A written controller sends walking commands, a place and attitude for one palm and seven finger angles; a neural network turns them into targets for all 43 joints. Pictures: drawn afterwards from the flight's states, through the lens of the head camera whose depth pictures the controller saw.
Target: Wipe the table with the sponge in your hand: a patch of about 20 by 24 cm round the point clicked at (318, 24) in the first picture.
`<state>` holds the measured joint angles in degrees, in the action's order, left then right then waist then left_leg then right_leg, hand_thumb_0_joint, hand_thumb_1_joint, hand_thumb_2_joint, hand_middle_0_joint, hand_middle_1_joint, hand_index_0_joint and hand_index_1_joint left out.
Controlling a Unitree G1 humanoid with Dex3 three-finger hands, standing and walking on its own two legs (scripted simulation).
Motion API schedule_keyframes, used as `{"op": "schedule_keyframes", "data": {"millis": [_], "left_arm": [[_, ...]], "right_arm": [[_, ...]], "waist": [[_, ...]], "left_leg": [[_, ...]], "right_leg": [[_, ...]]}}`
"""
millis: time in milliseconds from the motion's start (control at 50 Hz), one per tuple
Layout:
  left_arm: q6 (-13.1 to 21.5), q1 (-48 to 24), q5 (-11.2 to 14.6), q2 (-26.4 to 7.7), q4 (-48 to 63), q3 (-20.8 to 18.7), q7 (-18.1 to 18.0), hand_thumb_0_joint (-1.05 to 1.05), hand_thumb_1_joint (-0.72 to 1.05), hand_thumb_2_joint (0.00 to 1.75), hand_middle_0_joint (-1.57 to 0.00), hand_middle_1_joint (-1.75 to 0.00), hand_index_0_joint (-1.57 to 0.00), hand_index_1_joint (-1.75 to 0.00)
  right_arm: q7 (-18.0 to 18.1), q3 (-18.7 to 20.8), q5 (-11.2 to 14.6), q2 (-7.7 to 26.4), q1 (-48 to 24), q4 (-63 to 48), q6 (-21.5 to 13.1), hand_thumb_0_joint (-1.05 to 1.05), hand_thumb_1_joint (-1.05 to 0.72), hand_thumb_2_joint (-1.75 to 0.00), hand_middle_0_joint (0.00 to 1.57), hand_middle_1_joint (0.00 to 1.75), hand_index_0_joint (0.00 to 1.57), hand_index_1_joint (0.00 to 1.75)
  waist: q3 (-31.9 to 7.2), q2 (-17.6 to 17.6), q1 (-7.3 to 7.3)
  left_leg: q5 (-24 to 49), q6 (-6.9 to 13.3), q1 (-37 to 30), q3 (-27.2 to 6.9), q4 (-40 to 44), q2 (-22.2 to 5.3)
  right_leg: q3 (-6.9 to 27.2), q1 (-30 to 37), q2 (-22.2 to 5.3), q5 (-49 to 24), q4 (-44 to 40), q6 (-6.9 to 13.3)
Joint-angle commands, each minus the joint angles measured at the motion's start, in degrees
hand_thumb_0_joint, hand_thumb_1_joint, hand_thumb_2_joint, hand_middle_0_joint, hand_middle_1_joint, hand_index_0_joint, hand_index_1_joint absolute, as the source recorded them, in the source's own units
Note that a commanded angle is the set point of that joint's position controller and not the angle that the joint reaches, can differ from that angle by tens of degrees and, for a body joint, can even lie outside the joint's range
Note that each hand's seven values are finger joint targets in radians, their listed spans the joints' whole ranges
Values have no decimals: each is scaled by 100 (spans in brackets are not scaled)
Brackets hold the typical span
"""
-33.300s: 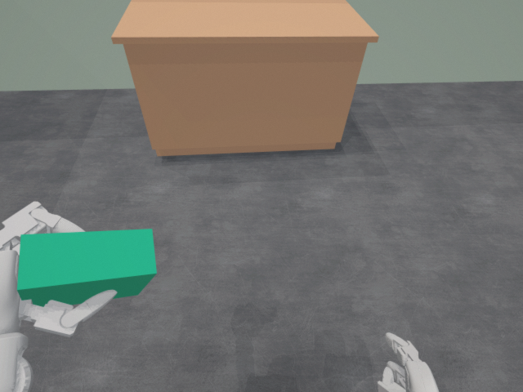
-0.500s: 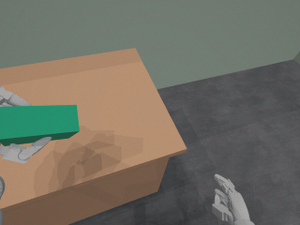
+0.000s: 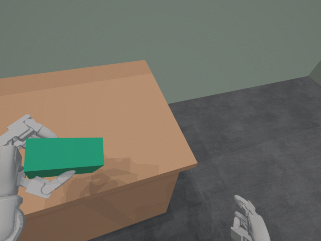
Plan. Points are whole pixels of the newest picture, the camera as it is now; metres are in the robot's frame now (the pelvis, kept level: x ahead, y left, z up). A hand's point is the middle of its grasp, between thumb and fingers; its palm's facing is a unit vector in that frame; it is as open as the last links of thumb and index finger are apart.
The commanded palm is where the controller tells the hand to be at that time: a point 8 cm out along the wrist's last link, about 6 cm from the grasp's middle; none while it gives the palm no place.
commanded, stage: look again from close up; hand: left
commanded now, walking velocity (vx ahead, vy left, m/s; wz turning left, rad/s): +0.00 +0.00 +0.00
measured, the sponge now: (76, 157) +0.24 +0.20 +0.12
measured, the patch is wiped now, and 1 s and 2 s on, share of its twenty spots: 0.00 0.00 0.00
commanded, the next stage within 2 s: shuffle to correct the standing spot in 0.30 s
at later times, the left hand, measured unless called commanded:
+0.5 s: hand (46, 146) +0.24 +0.25 +0.15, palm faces +0.36 -0.85 -0.37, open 9.6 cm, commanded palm +0.18 +0.28 +0.17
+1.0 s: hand (82, 155) +0.23 +0.18 +0.16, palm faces +0.32 -0.86 -0.39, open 9.6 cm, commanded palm +0.17 +0.22 +0.17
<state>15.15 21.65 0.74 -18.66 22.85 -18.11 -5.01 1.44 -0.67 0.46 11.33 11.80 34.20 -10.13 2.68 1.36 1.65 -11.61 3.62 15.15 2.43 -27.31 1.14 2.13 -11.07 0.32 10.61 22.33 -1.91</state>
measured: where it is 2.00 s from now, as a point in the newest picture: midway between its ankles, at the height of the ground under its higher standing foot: outside the picture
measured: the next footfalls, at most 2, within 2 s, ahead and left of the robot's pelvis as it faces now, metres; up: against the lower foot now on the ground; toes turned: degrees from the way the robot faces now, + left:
none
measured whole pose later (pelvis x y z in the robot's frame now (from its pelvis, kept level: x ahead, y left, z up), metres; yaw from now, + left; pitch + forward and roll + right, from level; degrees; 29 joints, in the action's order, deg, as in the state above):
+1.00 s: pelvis +0.01 -0.06 +0.00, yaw -1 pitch +0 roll -1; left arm 9.4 25.4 4.2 -21.2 27.9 -20.5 -4.1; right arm 1.7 1.1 1.0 11.8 12.3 32.0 -4.7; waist 3.0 0.0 0.7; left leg -13.1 -1.3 16.4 0.7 -29.2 -3.7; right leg 0.6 -13.0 5.2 12.4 25.2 3.1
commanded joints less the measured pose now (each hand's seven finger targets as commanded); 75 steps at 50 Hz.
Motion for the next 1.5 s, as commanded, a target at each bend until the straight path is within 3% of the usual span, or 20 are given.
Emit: {"op": "schedule_keyframes", "data": {"millis": [0, 80, 160, 260, 440, 580, 600, 660, 760, 940, 1060, 1200, 1320, 1360, 1480], "left_arm": [[326, -486, 111, -1239, 1338, -972, -143, 0, 10, 130, -120, -160, -120, -160], [303, -192, 189, -1291, 1719, -1040, -120, 0, 10, 130, -120, -160, -120, -160], [263, -35, 194, -1168, 1894, -887, -110, 0, 10, 130, -120, -160, -120, -160], [167, -35, 180, -1131, 1755, -848, -129, 0, 10, 130, -120, -160, -120, -160], [46, -231, 238, -1163, 1642, -851, -124, 0, 10, 130, -120, -160, -120, -160], [2, -345, 254, -1242, 1839, -917, -118, 0, 10, 130, -120, -160, -120, -160], [-1, -313, 271, -1107, 1808, -801, -96, 0, 10, 130, -120, -160, -120, -160], [-17, -178, 277, -1191, 1798, -899, -85, 0, 10, 130, -120, -160, -120, -160], [-75, -50, 327, -1196, 1728, -942, -54, 0, 10, 130, -120, -160, -120, -160], [-185, -168, 397, -1261, 1797, -922, -41, 0, 10, 130, -120, -160, -120, -160], [-233, 44, 437, -1386, 1890, -1046, -74, 0, 10, 130, -120, -160, -120, -160], [-302, 279, 483, -1318, 1794, -1019, -45, 0, 10, 130, -120, -160, -120, -160], [-219, 355, 419, -1331, 1795, -1026, -142, 0, 10, 130, -120, -160, -120, -160], [-202, 358, 394, -1374, 1788, -1072, -182, 0, 10, 130, -120, -160, -120, -160], [-246, 240, 325, -1305, 1741, -957, -217, 0, 10, 130, -120, -160, -120, -160]], "right_arm": [[65, 296, 13, 706, -514, -921, -238, 0, -90, -90, 20, 30, 20, 30], [67, 288, 32, 677, -570, -998, -229, 0, -90, -90, 20, 30, 20, 30], [45, 316, 31, 718, -480, -1008, -213, 0, -90, -90, 20, 30, 20, 30], [61, 337, 44, 754, -418, -967, -117, 0, -90, -90, 20, 30, 20, 30], [106, 314, 55, 715, -511, -1023, 33, 0, -90, -90, 20, 30, 20, 30], [50, 359, 72, 682, -575, -1086, 65, 0, -90, -90, 20, 30, 20, 30], [28, 351, 45, 687, -523, -1091, 84, 0, -90, -90, 20, 30, 20, 30], [-8, 390, 63, 675, -506, -1165, 98, 0, -90, -90, 20, 30, 20, 30], [-3, 433, 73, 698, -473, -1178, 146, 0, -90, -90, 20, 30, 20, 30], [71, 469, 73, 710, -474, -1174, 194, 0, -90, -90, 20, 30, 20, 30], [105, 480, 81, 699, -450, -1166, 252, 0, -90, -90, 20, 30, 20, 30], [131, 466, 83, 708, -407, -1135, 332, 0, -90, -90, 20, 30, 20, 30], [94, 396, 107, 686, -526, -1110, 299, 0, -90, -90, 20, 30, 20, 30], [94, 383, 104, 678, -526, -1085, 306, 0, -90, -90, 20, 30, 20, 30], [115, 351, 107, 680, -587, -1046, 354, 0, -90, -90, 20, 30, 20, 30]], "waist": [[-724, -395, -38], [-1073, -645, -18], [-1243, -671, -29], [-1190, -635, -45], [-950, -417, -60], [-956, -879, -60], [-954, -857, -74], [-967, -828, -58], [-932, -533, -87], [-828, -216, -126], [-864, -219, -146], [-811, -202, -188], [-1011, -351, -156], [-1025, -197, -142], [-919, -284, -143]], "left_leg": [[-413, -217, -75, -563, 806, -446], [505, -246, -420, -508, 643, -483], [1227, -297, -679, -513, 555, -574], [1825, -411, -797, -513, 523, -660], [1209, -407, -635, -551, 732, -723], [956, -391, -613, -591, 817, -975], [862, -352, -514, -611, 836, -992], [640, -293, -440, -639, 762, -1074], [217, -246, -397, -535, 530, -950], [-430, -227, -474, -346, 41, -689], [-183, -210, -510, -299, -243, -653], [264, -182, -498, -321, -321, -747], [932, -207, -557, -287, -287, -620], [891, -194, -533, -292, -250, -607], [1048, -177, -683, -382, 48, -647]], "right_leg": [[198, 344, -182, -260, -335, 286], [127, 559, -209, -930, -157, 276], [70, 568, -210, -1253, -34, 261], [-19, 519, -222, -1361, 25, 247], [-42, 428, -167, -1001, -93, 202], [-134, 274, -79, -505, 113, 181], [-172, 290, -60, -474, 119, 172], [-120, 280, -99, -420, 117, 183], [100, 117, -137, -510, -77, 232], [566, -426, -315, 18, -403, 395], [657, -502, -449, -27, -390, 482], [516, -459, -362, -539, -166, 436], [568, 152, -500, -1881, -63, 199], [562, 274, -520, -1929, -93, 161], [471, 319, -497, -1713, -148, 246]]}}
